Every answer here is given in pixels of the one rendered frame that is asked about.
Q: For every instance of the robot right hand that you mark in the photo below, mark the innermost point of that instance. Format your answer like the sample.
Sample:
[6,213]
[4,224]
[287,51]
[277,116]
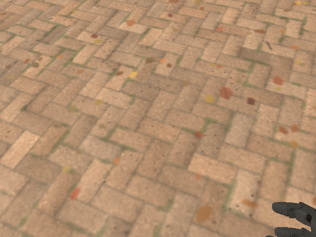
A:
[302,212]

